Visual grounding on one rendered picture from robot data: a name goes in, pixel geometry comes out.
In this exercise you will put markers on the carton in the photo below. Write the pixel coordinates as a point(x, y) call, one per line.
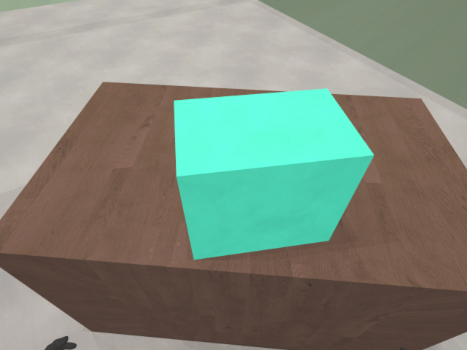
point(265, 171)

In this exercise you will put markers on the pedestal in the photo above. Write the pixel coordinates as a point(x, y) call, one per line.
point(99, 231)

